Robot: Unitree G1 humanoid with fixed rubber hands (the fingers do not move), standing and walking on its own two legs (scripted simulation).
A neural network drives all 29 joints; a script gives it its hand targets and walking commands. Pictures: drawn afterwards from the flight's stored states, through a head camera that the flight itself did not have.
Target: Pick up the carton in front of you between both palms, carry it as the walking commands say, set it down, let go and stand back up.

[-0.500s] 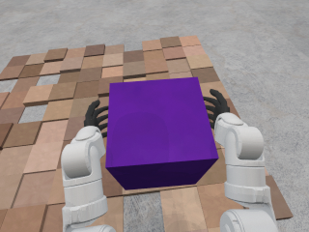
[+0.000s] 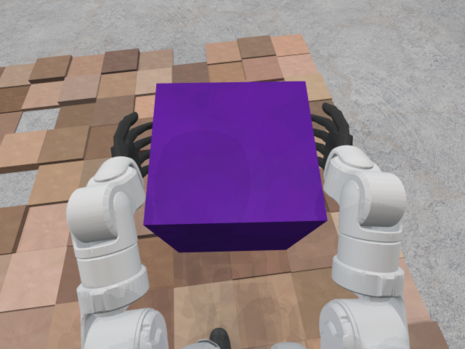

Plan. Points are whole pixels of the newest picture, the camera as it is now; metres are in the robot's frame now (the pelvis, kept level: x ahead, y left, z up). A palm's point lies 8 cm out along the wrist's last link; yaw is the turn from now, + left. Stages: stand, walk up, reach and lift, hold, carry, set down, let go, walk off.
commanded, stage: carry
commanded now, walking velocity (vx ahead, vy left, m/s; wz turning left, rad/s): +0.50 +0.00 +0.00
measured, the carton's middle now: (232, 180) +0.37 -0.01 +0.06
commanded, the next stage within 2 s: none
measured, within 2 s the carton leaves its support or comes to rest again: neither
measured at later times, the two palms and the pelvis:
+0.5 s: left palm (122, 12) +0.70 +0.16 +0.18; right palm out of the picture +0.74 -0.13 +0.17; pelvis +0.36 -0.03 +0.03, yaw +1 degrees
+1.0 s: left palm out of the picture +1.09 +0.11 +0.14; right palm out of the picture +1.09 -0.19 +0.14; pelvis +0.76 -0.02 +0.02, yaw +1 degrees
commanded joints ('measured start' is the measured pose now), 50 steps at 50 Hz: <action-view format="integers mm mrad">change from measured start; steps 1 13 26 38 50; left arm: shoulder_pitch -552 -574 -783 -580 -377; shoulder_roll -757 -744 -913 -887 -822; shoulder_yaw -639 -614 -670 -594 -693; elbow -26 99 94 77 54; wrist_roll -182 -132 -364 -91 -129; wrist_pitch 17 55 42 -16 -31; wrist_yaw -85 -89 -144 -88 -127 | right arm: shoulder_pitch -583 -654 -598 -738 -390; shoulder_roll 820 773 753 1005 857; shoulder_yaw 733 625 506 754 704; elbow -80 133 145 20 114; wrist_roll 390 324 141 445 281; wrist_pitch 33 78 67 -2 -22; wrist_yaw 138 162 75 197 182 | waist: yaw -51 152 43 -21 109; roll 17 -121 -233 37 -41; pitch -598 -436 -471 -515 -480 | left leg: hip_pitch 778 -426 220 581 235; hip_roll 330 67 -43 354 130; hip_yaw -442 -83 149 -316 78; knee -29 907 25 -107 504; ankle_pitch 424 19 589 841 730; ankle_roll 202 -26 4 164 -36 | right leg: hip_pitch -420 660 425 -275 521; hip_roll -31 -389 -186 -61 -33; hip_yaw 61 572 -55 -2 -165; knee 26 -858 -704 -352 -912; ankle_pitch -79 491 1329 89 805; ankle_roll -7 -331 -57 -8 -51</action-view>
